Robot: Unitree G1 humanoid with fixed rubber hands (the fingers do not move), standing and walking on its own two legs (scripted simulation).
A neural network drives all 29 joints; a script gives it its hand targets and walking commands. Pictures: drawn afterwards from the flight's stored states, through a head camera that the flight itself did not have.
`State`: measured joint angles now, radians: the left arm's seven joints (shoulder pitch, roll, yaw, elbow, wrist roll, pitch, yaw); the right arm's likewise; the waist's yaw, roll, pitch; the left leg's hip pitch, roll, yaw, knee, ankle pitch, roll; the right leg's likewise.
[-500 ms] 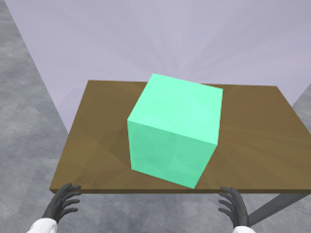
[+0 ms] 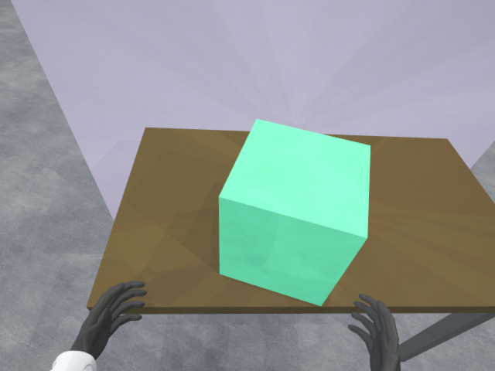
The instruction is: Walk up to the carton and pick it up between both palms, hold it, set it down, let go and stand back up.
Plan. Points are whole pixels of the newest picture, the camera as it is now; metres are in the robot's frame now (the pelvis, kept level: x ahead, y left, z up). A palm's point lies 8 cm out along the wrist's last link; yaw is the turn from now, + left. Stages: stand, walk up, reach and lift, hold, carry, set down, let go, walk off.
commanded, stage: reach and lift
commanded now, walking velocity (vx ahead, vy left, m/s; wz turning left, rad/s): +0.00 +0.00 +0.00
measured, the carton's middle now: (289, 214) +0.38 -0.06 +0.01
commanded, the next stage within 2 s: none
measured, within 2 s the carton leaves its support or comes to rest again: neither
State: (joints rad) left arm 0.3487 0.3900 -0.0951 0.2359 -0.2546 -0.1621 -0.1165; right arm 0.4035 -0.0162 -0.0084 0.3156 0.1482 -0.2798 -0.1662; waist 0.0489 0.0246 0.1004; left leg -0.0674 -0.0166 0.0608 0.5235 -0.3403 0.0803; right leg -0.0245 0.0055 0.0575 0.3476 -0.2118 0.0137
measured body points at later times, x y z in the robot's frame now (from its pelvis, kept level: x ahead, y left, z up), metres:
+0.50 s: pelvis -0.02 +0.01 +0.00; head -0.05 +0.02 +0.45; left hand +0.21 +0.23 +0.02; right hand +0.20 -0.19 +0.02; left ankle -0.02 +0.05 -0.74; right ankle +0.00 -0.17 -0.74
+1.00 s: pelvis +0.00 -0.03 +0.01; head +0.02 -0.01 +0.45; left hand +0.31 +0.19 +0.06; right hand +0.25 -0.23 +0.05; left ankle -0.02 +0.05 -0.74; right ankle +0.00 -0.18 -0.74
